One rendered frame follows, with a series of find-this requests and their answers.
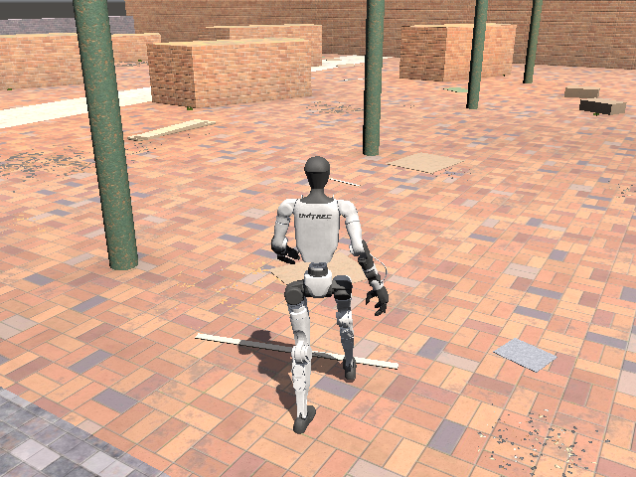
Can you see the robot right forearm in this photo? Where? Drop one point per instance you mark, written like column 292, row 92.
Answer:
column 369, row 268

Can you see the robot left hand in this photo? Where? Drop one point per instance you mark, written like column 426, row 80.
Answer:
column 291, row 253

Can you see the right robot upper arm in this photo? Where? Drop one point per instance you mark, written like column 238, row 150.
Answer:
column 353, row 226

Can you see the robot right hand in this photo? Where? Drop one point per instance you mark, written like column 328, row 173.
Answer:
column 383, row 299

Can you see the left robot upper arm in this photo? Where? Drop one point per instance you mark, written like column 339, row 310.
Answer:
column 285, row 210

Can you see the robot torso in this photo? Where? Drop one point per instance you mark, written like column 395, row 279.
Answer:
column 317, row 236

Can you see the robot left forearm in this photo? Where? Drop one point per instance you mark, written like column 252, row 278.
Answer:
column 279, row 252

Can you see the robot left shin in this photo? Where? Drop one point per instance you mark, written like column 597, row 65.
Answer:
column 301, row 382

